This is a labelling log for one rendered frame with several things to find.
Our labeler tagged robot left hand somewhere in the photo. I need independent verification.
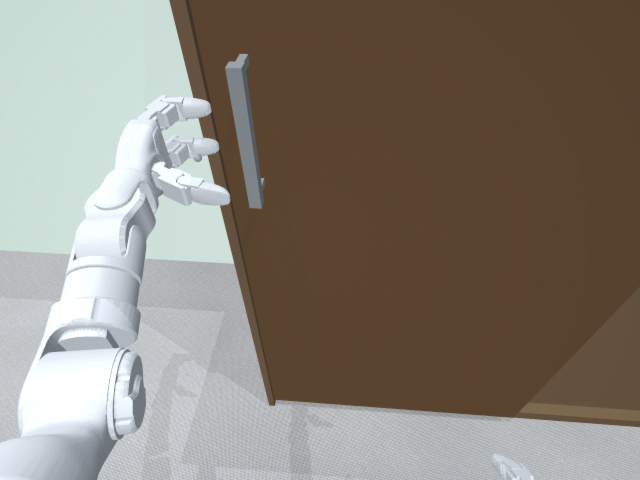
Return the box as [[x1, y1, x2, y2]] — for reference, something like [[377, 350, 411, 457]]
[[114, 95, 231, 206]]

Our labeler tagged robot right hand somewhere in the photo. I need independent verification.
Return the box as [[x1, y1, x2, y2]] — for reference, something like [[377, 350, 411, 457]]
[[492, 454, 534, 480]]

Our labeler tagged left robot forearm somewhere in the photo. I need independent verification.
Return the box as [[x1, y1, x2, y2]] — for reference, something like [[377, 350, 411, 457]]
[[18, 169, 159, 435]]

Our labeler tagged wardrobe door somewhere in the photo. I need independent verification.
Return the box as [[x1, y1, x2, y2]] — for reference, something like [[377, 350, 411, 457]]
[[529, 287, 640, 410], [189, 0, 640, 418]]

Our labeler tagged left robot upper arm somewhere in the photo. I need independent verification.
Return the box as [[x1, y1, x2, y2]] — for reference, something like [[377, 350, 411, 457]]
[[0, 348, 146, 480]]

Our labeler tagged handle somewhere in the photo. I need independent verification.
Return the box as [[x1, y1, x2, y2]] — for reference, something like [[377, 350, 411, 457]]
[[225, 54, 265, 209]]

